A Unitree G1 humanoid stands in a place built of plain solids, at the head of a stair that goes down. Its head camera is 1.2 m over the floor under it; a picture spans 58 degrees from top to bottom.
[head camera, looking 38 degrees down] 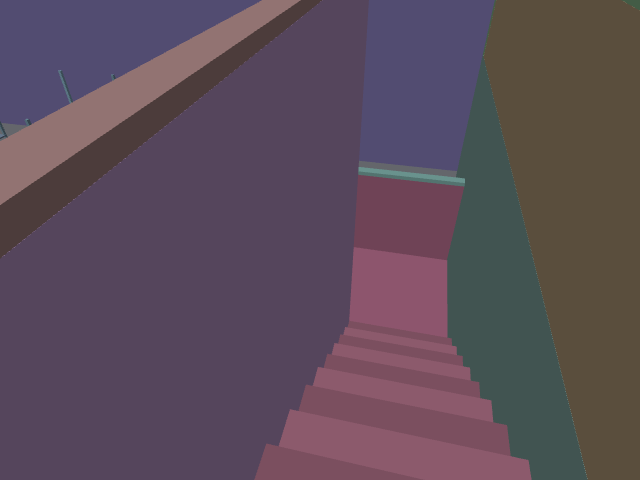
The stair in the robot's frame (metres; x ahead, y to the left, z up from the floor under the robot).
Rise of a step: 0.20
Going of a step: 0.25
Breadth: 0.90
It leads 13 degrees to the right of straight ahead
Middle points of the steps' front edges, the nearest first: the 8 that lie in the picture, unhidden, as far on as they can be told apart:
0.85 -0.32 -0.40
1.09 -0.37 -0.59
1.33 -0.43 -0.79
1.57 -0.48 -0.99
1.81 -0.54 -1.19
2.05 -0.59 -1.39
2.29 -0.65 -1.59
2.53 -0.70 -1.78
